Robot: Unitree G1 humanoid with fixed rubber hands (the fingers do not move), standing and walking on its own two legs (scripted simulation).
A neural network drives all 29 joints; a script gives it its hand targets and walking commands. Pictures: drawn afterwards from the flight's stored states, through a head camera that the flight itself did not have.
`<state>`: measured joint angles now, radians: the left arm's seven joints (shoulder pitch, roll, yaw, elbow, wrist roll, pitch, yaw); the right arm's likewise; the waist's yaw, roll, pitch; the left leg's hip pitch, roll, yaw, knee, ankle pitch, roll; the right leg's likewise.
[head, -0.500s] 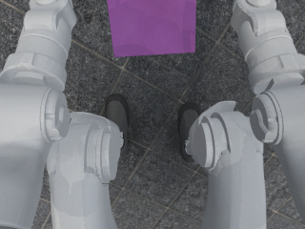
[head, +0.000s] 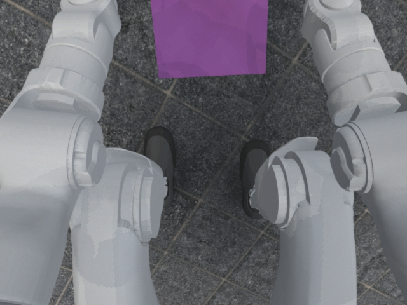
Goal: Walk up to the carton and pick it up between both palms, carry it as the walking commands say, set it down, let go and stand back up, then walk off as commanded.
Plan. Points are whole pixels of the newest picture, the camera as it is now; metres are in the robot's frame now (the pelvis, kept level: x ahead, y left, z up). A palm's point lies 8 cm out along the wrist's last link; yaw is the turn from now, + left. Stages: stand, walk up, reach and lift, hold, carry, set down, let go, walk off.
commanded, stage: reach and lift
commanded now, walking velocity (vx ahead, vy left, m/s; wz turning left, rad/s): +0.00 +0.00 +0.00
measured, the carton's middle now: out of the picture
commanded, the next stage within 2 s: none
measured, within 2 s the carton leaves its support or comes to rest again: leaves its support in 0.96 s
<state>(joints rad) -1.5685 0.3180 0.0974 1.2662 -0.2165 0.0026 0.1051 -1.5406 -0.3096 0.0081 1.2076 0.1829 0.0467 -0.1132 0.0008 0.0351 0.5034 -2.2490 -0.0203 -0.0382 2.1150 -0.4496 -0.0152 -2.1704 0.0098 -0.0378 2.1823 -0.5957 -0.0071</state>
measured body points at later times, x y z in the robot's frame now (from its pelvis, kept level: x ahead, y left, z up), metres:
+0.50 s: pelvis +0.00 +0.00 +0.00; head +0.39 +0.00 +0.22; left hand +0.56 +0.14 -0.21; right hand +0.55 -0.12 -0.22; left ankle +0.15 +0.12 -0.34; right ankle +0.11 -0.11 -0.34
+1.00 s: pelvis +0.00 +0.00 -0.01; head +0.38 -0.01 +0.22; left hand +0.57 +0.14 -0.20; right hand +0.56 -0.12 -0.21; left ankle +0.15 +0.12 -0.34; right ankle +0.11 -0.11 -0.34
